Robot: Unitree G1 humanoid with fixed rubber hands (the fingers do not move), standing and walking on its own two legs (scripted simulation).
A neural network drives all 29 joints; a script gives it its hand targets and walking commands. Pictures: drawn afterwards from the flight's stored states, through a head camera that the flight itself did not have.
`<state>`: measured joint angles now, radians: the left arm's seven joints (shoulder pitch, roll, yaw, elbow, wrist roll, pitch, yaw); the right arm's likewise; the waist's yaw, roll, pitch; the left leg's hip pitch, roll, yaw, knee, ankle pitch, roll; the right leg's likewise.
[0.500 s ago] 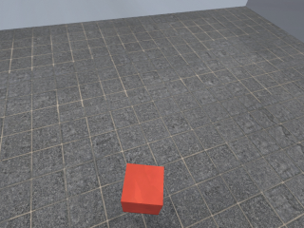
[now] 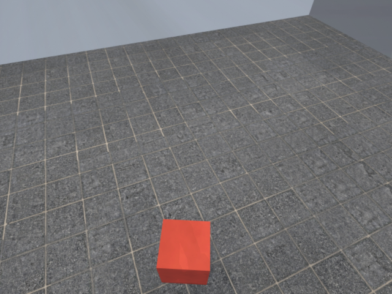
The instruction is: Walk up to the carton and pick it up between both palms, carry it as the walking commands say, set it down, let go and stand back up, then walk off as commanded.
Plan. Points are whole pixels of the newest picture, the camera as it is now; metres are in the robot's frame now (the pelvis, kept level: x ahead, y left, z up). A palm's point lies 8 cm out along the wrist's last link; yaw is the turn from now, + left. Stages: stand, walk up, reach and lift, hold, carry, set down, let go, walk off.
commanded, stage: walk up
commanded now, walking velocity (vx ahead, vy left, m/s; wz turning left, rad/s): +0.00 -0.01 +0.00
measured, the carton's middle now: (185, 252) +0.40 +0.04 -0.66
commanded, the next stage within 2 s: stand in 1.00 s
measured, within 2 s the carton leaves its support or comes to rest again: neither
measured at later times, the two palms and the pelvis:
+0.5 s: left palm out of the picture +0.00 +0.18 -0.15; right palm out of the picture +0.00 -0.23 -0.16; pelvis +0.02 -0.03 +0.00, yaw +0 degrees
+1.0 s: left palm out of the picture +0.00 +0.16 -0.15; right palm out of the picture +0.01 -0.25 -0.16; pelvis +0.04 -0.05 -0.01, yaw +1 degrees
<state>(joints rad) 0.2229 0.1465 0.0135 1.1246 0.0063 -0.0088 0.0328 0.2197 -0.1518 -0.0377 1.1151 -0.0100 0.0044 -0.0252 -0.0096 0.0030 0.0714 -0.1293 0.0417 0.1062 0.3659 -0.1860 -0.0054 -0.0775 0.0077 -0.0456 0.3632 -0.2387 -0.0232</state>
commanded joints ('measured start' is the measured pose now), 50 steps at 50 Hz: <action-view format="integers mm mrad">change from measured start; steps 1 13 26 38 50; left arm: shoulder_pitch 63 113 158 206 252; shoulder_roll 87 66 59 66 63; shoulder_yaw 9 -3 -6 -7 -12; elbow -10 12 14 14 21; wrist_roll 0 -2 -1 0 0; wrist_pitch -13 -22 -31 -31 -29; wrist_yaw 3 5 12 21 26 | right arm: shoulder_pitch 52 110 145 161 171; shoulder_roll -72 -46 -24 -14 -7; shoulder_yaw -9 -1 5 7 6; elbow -12 25 57 74 80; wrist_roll -1 -3 -1 3 5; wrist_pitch -10 -9 -6 1 6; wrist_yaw -5 -12 -22 -28 -31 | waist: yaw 3 1 3 9 10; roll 9 0 -7 -12 -6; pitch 10 27 15 17 24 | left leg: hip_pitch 19 3 -20 -43 -30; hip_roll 85 88 86 82 86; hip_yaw -93 -87 -69 -47 -36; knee -73 -41 2 39 57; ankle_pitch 70 85 104 100 98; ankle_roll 11 3 -13 -30 -38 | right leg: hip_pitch -107 -122 -58 -3 -3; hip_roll -114 -109 -113 -121 -123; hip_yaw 100 105 100 98 94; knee -113 -111 -73 -46 -39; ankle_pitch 87 122 371 589 643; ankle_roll -10 -23 -38 -26 -16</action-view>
